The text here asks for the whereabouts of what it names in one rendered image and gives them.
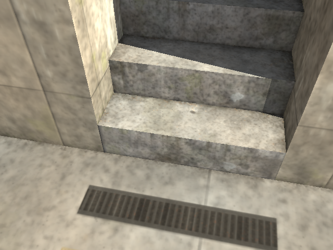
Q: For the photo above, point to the stairs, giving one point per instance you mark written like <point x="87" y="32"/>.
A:
<point x="203" y="83"/>

